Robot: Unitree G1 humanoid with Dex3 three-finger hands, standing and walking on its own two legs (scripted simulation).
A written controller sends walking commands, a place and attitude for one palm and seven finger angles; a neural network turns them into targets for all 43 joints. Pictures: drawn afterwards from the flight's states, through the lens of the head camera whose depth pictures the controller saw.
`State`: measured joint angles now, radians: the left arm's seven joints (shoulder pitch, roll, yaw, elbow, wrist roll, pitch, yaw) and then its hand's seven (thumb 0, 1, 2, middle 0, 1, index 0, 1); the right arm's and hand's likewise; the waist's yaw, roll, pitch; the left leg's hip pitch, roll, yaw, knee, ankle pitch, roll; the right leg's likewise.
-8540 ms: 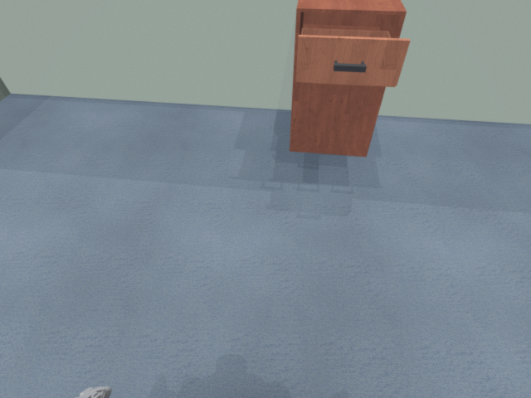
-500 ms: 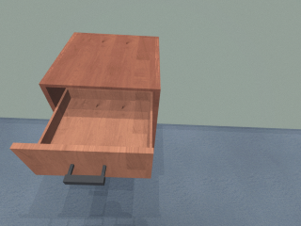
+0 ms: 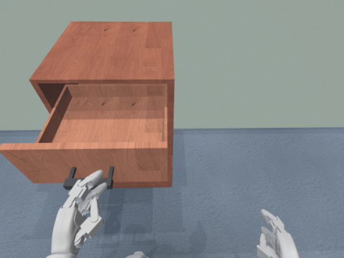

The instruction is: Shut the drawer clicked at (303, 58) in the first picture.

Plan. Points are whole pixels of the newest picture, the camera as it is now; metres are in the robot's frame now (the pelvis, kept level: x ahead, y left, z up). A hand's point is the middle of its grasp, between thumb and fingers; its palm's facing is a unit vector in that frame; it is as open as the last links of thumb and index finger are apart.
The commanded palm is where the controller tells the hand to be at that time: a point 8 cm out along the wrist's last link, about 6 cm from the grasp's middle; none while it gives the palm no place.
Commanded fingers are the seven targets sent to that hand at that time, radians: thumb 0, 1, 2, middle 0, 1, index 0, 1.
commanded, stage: raise the hand and make a fist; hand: left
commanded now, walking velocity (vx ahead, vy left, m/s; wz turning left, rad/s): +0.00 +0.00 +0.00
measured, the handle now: (90, 176) +0.33 +0.24 -0.04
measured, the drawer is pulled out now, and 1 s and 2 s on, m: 0.26 0.26 0.26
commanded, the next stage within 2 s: bring the fist close to the handle in 1.60 s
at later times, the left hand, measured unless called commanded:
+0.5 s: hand (89, 235) +0.17 +0.18 +0.02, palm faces +0.08 -0.99 -0.07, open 4.0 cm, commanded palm +0.12 +0.24 +0.02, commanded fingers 0.00 0.90 0.90 -1.02 -1.19 -1.02 -1.19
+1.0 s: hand (72, 246) +0.15 +0.19 +0.05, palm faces +0.07 -1.00 -0.04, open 3.2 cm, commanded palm +0.10 +0.25 +0.05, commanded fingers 0.00 0.90 0.90 -1.40 -1.60 -1.40 -1.60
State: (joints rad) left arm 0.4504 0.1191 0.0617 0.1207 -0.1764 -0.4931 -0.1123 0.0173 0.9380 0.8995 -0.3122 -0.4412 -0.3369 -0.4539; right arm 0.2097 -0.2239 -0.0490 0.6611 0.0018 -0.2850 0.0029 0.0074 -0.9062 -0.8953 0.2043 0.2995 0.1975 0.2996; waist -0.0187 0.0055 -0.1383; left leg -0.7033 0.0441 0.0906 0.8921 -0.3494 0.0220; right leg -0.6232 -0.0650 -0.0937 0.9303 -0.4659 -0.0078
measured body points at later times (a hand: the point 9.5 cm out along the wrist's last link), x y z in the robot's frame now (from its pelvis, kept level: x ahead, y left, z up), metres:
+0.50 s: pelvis +0.00 -0.03 -0.03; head +0.04 -0.04 +0.42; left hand +0.17 +0.23 +0.03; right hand +0.17 -0.27 -0.12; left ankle +0.05 +0.11 -0.69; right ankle +0.00 -0.11 -0.69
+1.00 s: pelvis +0.00 +0.00 -0.02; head +0.03 +0.01 +0.43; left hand +0.14 +0.25 +0.05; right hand +0.23 -0.20 -0.07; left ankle +0.05 +0.11 -0.69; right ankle +0.00 -0.11 -0.69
